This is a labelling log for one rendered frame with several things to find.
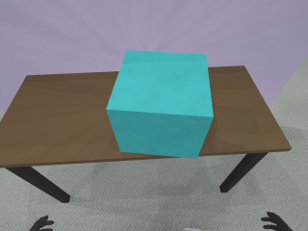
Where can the carton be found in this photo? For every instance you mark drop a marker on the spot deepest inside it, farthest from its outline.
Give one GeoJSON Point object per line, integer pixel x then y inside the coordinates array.
{"type": "Point", "coordinates": [161, 103]}

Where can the table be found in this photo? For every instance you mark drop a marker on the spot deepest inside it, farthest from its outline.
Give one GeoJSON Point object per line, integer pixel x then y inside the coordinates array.
{"type": "Point", "coordinates": [61, 119]}

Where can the right robot hand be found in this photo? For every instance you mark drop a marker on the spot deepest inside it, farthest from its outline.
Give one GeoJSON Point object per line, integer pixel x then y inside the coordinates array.
{"type": "Point", "coordinates": [281, 225]}

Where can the left robot hand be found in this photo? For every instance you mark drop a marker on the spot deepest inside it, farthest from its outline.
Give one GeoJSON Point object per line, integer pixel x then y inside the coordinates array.
{"type": "Point", "coordinates": [43, 221]}

